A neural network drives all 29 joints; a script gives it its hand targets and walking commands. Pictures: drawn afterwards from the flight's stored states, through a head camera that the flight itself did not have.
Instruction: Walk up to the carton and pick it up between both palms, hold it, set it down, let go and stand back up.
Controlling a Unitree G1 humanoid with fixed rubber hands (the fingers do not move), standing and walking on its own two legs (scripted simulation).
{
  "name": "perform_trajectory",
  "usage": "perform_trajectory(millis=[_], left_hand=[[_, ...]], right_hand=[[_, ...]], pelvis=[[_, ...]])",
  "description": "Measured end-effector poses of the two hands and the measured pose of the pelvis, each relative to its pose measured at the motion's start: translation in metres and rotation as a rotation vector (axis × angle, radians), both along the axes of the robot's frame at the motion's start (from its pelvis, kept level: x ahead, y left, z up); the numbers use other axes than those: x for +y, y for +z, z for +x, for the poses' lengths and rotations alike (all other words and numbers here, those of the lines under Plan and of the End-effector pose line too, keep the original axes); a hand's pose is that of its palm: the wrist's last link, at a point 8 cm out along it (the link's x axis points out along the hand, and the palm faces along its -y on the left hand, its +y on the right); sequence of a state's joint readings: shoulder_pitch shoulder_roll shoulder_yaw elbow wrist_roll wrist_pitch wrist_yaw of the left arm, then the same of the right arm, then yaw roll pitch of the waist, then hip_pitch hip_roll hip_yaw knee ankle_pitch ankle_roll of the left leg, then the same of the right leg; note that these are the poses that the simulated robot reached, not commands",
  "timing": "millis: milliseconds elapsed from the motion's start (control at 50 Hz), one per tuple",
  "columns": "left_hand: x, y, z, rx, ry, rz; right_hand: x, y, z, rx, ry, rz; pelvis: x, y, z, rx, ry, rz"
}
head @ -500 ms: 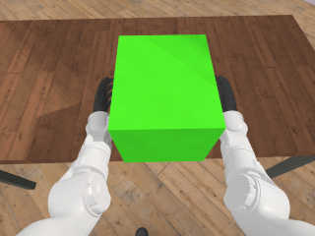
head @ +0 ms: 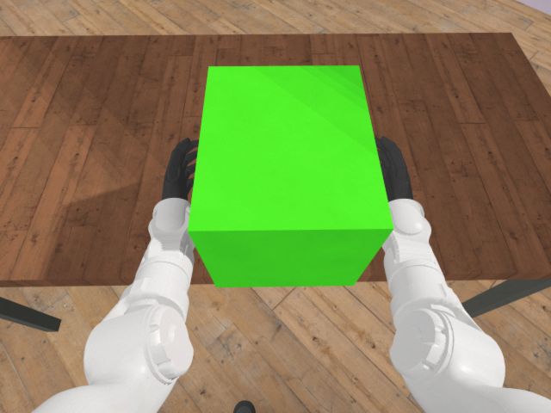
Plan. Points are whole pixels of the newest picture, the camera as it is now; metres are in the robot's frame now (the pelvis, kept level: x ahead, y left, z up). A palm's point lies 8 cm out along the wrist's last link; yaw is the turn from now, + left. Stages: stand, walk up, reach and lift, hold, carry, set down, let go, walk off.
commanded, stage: reach and lift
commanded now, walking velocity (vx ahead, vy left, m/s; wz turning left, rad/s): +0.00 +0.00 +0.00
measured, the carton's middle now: (284, 181) +0.45 +0.03 +0.00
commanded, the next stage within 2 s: none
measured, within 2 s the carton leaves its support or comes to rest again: leaves its support in 1.08 s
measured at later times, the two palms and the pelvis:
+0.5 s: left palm (177, 194) +0.41 +0.19 +0.02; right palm (396, 192) +0.42 -0.14 +0.03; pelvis +0.00 +0.00 +0.00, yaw +0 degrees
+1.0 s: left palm (182, 202) +0.40 +0.18 +0.02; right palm (402, 198) +0.41 -0.14 +0.04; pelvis -0.02 +0.00 +0.00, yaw -1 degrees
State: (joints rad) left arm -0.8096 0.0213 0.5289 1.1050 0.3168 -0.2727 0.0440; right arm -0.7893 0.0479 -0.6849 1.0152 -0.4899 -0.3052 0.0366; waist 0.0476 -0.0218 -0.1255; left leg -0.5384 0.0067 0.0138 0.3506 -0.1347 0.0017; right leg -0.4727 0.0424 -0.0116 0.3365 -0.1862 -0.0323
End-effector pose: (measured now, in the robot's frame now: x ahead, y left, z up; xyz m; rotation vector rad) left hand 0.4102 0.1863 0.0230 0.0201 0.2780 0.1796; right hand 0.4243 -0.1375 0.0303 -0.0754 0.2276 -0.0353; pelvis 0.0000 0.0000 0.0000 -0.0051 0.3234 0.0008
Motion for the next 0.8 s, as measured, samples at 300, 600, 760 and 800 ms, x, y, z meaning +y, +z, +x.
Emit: perform_trajectory(millis=[300,600,760,800], left_hand=[[0.0,0.0,0.0,0.0,0.002,-0.001],[-0.002,0.003,-0.007,-0.044,0.008,-0.011],[-0.007,0.002,-0.01,-0.042,0.006,-0.03],[-0.008,0.001,-0.011,-0.038,0.006,-0.033]], right_hand=[[0.0,0.0,0.0,-0.003,0.0,-0.002],[-0.001,0.006,-0.007,-0.062,0.004,-0.044],[-0.005,0.007,-0.012,-0.062,-0.005,-0.048],[-0.006,0.007,-0.013,-0.059,-0.006,-0.047]], pelvis=[[-0.001,0.0,-0.001,0.009,0.002,-0.001],[-0.001,-0.001,-0.009,0.027,0.005,-0.006],[-0.001,-0.002,-0.017,0.038,-0.004,-0.007],[0.0,-0.002,-0.018,0.042,-0.007,-0.007]])
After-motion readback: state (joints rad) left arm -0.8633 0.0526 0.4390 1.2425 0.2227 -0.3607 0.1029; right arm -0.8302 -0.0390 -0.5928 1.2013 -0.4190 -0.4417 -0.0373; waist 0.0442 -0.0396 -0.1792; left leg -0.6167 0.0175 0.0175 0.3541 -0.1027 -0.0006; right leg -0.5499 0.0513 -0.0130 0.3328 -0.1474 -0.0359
